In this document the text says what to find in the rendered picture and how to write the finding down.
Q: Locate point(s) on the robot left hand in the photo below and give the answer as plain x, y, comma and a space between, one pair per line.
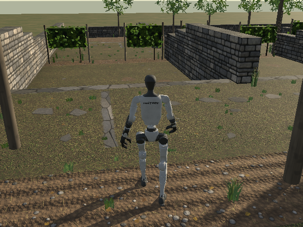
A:
123, 142

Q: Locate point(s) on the robot right hand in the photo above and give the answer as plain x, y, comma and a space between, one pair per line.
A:
174, 128

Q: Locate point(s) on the right robot foot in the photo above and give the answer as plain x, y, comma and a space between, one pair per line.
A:
161, 199

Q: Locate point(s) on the robot head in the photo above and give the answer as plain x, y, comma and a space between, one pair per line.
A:
150, 82

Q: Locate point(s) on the robot right forearm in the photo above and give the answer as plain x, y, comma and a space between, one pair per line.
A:
173, 121

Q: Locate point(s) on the robot right upper arm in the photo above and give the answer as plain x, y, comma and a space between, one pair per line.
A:
168, 106

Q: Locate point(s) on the robot left forearm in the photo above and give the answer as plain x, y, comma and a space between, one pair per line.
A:
127, 127

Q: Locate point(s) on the robot left upper arm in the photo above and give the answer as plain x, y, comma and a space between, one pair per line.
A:
133, 108

